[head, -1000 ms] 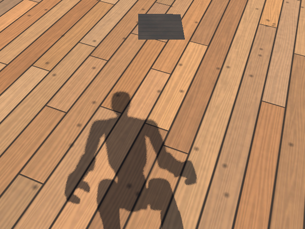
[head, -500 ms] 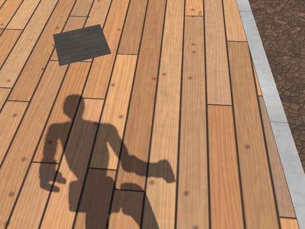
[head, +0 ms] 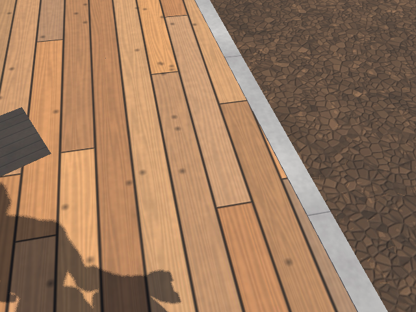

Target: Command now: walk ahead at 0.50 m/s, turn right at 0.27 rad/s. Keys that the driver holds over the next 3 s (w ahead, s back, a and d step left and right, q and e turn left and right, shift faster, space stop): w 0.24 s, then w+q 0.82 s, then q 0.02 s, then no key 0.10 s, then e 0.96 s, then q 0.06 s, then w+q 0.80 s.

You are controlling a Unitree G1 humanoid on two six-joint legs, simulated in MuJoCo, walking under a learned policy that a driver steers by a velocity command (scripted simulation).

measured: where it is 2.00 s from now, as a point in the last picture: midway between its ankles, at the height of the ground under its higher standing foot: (178, 234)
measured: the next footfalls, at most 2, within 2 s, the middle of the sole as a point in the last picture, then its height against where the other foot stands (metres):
right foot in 0.30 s outside the picture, level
left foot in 0.84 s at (171, 283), level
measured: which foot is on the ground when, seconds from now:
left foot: down 0.00-0.32, up 0.34-0.82, down 0.84-1.00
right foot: up 0.00-0.28, down 0.30-0.86, up 0.88-1.00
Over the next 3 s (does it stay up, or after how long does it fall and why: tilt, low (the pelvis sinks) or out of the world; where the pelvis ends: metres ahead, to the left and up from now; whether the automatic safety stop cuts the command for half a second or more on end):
stays up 1.03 0.21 0.01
